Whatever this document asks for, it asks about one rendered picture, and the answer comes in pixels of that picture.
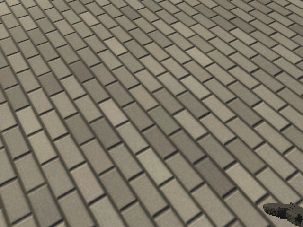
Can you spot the robot right hand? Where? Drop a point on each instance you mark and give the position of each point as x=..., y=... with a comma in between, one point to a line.
x=291, y=212

